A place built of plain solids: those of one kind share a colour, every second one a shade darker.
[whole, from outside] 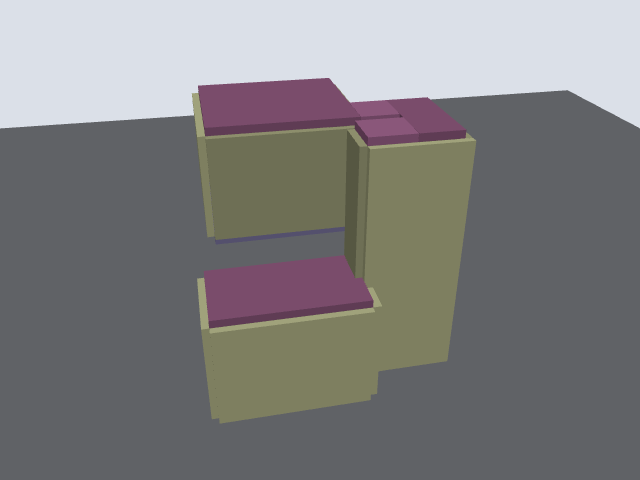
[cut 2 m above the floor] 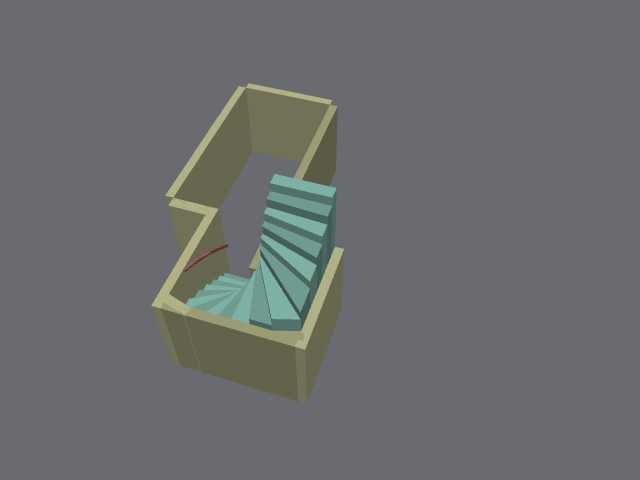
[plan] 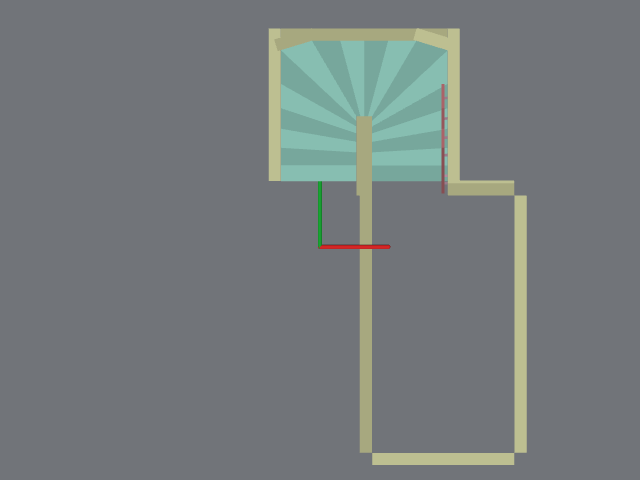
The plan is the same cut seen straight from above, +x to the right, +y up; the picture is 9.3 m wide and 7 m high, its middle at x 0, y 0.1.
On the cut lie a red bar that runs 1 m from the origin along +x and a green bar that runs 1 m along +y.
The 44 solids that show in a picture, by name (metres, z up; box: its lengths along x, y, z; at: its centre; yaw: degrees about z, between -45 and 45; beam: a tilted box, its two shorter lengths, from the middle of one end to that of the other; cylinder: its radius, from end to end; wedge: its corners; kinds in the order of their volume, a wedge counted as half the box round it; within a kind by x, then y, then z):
{
 "wall_1": {"box": [0.18, 3.6, 2.58], "at": [-2.93, -0.84, 5.02]},
 "wall_2": {"box": [3.37, 0.18, 2.58], "at": [-1.15, -2.74, 5.02]},
 "wall_3": {"box": [0.18, 2.23, 6.36], "at": [-0.66, 2.07, 3.13]},
 "wall_4": {"box": [0.57, 0.18, 6.61], "at": [-0.37, 3.02, 3.01], "yaw": 17.0},
 "wall_5": {"box": [0.18, 3.6, 2.58], "at": [0.62, -0.84, 5.02]},
 "wall_6": {"box": [0.23, 1.16, 6.61], "at": [0.65, 1.33, 3.01]},
 "wall_7": {"box": [2.43, 0.18, 6.36], "at": [0.65, 3.09, 3.13]},
 "wall_8": {"box": [0.18, 3.75, 2.78], "at": [0.67, -1.13, 1.34]},
 "wall_9": {"box": [1.1, 0.18, 3.58], "at": [1.31, 0.66, 4.52]},
 "wall_10": {"box": [0.57, 0.18, 6.61], "at": [1.66, 3.02, 3.01], "yaw": -17.0},
 "wall_11": {"box": [2.08, 0.18, 2.78], "at": [1.8, -3.09, 1.34]},
 "wall_12": {"box": [0.18, 2.44, 6.36], "at": [1.95, 1.97, 3.13]},
 "wall_13": {"box": [0.98, 0.18, 2.78], "at": [2.35, 0.84, 1.34]},
 "wall_14": {"box": [0.98, 0.22, 2.78], "at": [2.35, 0.86, 1.34]},
 "wall_15": {"box": [0.18, 3.75, 2.78], "at": [2.93, -1.13, 1.34]},
 "tread_1": {"wedge": [[-0.57, 0.96, -0.05], [-0.57, 0.96, 3.53], [-0.57, 1.19, -0.05], [-0.57, 1.19, 3.53], [0.53, 0.96, -0.05], [0.53, 0.96, 3.53], [0.53, 1.19, -0.05], [0.53, 1.19, 3.53]]},
 "tread_2": {"wedge": [[-0.57, 1.19, -0.05], [-0.57, 1.19, 3.33], [-0.57, 1.44, -0.05], [-0.57, 1.44, 3.33], [0.53, 1.19, -0.05], [0.53, 1.19, 3.33], [0.53, 1.38, -0.05], [0.53, 1.38, 3.33]]},
 "tread_3": {"wedge": [[-0.57, 1.44, -0.05], [-0.57, 1.44, 3.14], [-0.57, 1.72, -0.05], [-0.57, 1.72, 3.14], [0.53, 1.38, -0.05], [0.53, 1.38, 3.14], [0.53, 1.53, -0.05], [0.53, 1.53, 3.14]]},
 "tread_4": {"wedge": [[-0.57, 1.72, -0.05], [-0.57, 1.72, 2.94], [-0.57, 2.02, -0.05], [-0.57, 2.02, 2.94], [0.53, 1.53, -0.05], [0.53, 1.53, 2.94], [0.53, 1.66, -0.05], [0.53, 1.66, 2.94]]},
 "tread_5": {"wedge": [[-0.57, 2.02, -0.05], [-0.57, 2.02, 2.75], [-0.57, 2.38, -0.05], [-0.57, 2.38, 2.75], [0.53, 1.65, -0.05], [0.53, 1.65, 2.75], [0.53, 1.76, -0.05], [0.53, 1.76, 2.75]]},
 "tread_6": {"wedge": [[-0.57, 2.37, -0.05], [-0.57, 2.37, 2.55], [-0.57, 2.87, -0.05], [-0.57, 2.87, 2.55], [0.53, 1.75, -0.05], [0.53, 1.75, 2.55], [0.53, 1.84, -0.05], [0.53, 1.84, 2.55]]},
 "tread_7": {"wedge": [[-0.57, 2.87, -0.05], [-0.57, 2.87, 2.35], [-0.12, 3.01, -0.05], [-0.12, 3.01, 2.35], [0.53, 1.83, -0.05], [0.53, 1.83, 2.35], [0.53, 1.9, -0.05], [0.53, 1.9, 2.35]]},
 "tread_8": {"wedge": [[-0.12, 3.0, -0.05], [-0.12, 3.0, 2.16], [0.3, 3.0, -0.05], [0.3, 3.0, 2.16], [0.53, 1.9, -0.05], [0.53, 1.9, 2.16], [0.59, 1.9, -0.05], [0.59, 1.9, 2.16]]},
 "tread_9": {"wedge": [[0.29, 3.0, -0.05], [0.29, 3.0, 1.96], [0.59, 1.9, -0.05], [0.59, 1.9, 1.96], [0.64, 1.9, -0.05], [0.64, 1.9, 1.96], [0.64, 3.0, -0.05], [0.64, 3.0, 1.96]]},
 "tread_10": {"wedge": [[0.64, 1.9, -0.05], [0.64, 1.9, 1.77], [0.64, 3.0, -0.05], [0.64, 3.0, 1.77], [0.7, 1.9, -0.05], [0.7, 1.9, 1.77], [0.99, 3.0, -0.05], [0.99, 3.0, 1.77]]},
 "tread_11": {"wedge": [[0.7, 1.9, -0.05], [0.7, 1.9, 1.57], [0.76, 1.9, -0.05], [0.76, 1.9, 1.57], [0.99, 3.0, -0.05], [0.99, 3.0, 1.57], [1.41, 3.0, -0.05], [1.41, 3.0, 1.57]]},
 "tread_12": {"wedge": [[0.76, 0.96, -0.05], [0.76, 0.96, 0.2], [0.76, 1.19, -0.05], [0.76, 1.19, 0.2], [1.86, 0.96, -0.05], [1.86, 0.96, 0.2], [1.86, 1.19, -0.05], [1.86, 1.19, 0.2]]},
 "tread_13": {"wedge": [[0.76, 1.19, -0.05], [0.76, 1.19, 0.39], [0.76, 1.38, -0.05], [0.76, 1.38, 0.39], [1.86, 1.19, -0.05], [1.86, 1.19, 0.39], [1.86, 1.45, -0.05], [1.86, 1.45, 0.39]]},
 "tread_14": {"wedge": [[0.76, 1.38, -0.05], [0.76, 1.38, 0.59], [0.76, 1.54, -0.05], [0.76, 1.54, 0.59], [1.86, 1.44, -0.05], [1.86, 1.44, 0.59], [1.86, 1.72, -0.05], [1.86, 1.72, 0.59]]},
 "tread_15": {"wedge": [[0.76, 1.53, -0.05], [0.76, 1.53, 0.78], [0.76, 1.66, -0.05], [0.76, 1.66, 0.78], [1.86, 1.72, -0.05], [1.86, 1.72, 0.78], [1.86, 2.02, -0.05], [1.86, 2.02, 0.78]]},
 "tread_16": {"wedge": [[0.76, 1.66, -0.05], [0.76, 1.66, 0.98], [0.76, 1.76, -0.05], [0.76, 1.76, 0.98], [1.86, 2.02, -0.05], [1.86, 2.02, 0.98], [1.86, 2.38, -0.05], [1.86, 2.38, 0.98]]},
 "tread_17": {"wedge": [[0.76, 1.76, -0.05], [0.76, 1.76, 1.18], [0.76, 1.84, -0.05], [0.76, 1.84, 1.18], [1.86, 2.38, -0.05], [1.86, 2.38, 1.18], [1.86, 2.87, -0.05], [1.86, 2.87, 1.18]]},
 "tread_18": {"wedge": [[0.76, 1.84, -0.05], [0.76, 1.84, 1.37], [0.76, 1.91, -0.05], [0.76, 1.91, 1.37], [1.4, 3.01, -0.05], [1.4, 3.01, 1.37], [1.86, 2.87, -0.05], [1.86, 2.87, 1.37]]},
 "roof_1": {"box": [3.37, 3.6, 0.2], "at": [-1.15, -0.84, 6.41]},
 "roof_2": {"box": [1.1, 0.95, 0.2], "at": [-0.02, 1.43, 6.41]},
 "roof_3": {"box": [2.43, 1.1, 0.2], "at": [0.65, 2.45, 6.41]},
 "roof_4": {"box": [1.1, 1.16, 0.2], "at": [1.31, 1.33, 6.41]},
 "roof_5": {"box": [2.08, 3.75, 0.2], "at": [1.8, -1.13, 2.83]},
 "floor_1": {"box": [3.37, 3.6, 0.23], "at": [-1.15, -0.84, 3.62]},
 "guard_rail_1": {"wedge": [[1.77, 0.78, 0.91], [1.77, 0.78, 0.97], [1.77, 1.19, 1.26], [1.77, 1.19, 1.32], [1.82, 0.78, 0.91], [1.82, 0.78, 0.97], [1.82, 1.19, 1.26], [1.82, 1.19, 1.32]]},
 "guard_rail_2": {"wedge": [[1.77, 1.19, 1.26], [1.77, 1.19, 1.32], [1.77, 1.44, 1.46], [1.77, 1.44, 1.51], [1.82, 1.19, 1.26], [1.82, 1.19, 1.32], [1.82, 1.44, 1.46], [1.82, 1.44, 1.51]]},
 "guard_rail_3": {"wedge": [[1.77, 1.44, 1.46], [1.77, 1.44, 1.51], [1.77, 1.72, 1.66], [1.77, 1.72, 1.71], [1.82, 1.44, 1.46], [1.82, 1.44, 1.51], [1.82, 1.72, 1.66], [1.82, 1.72, 1.71]]},
 "guard_rail_4": {"wedge": [[1.77, 1.72, 1.66], [1.77, 1.72, 1.71], [1.77, 2.02, 1.85], [1.77, 2.02, 1.9], [1.82, 1.72, 1.66], [1.82, 1.72, 1.71], [1.82, 2.02, 1.85], [1.82, 2.02, 1.9]]},
 "guard_rail_5": {"wedge": [[1.77, 2.02, 1.86], [1.77, 2.02, 1.9], [1.77, 2.38, 2.05], [1.77, 2.38, 2.1], [1.82, 2.02, 1.86], [1.82, 2.02, 1.9], [1.82, 2.38, 2.05], [1.82, 2.38, 2.1]]}
}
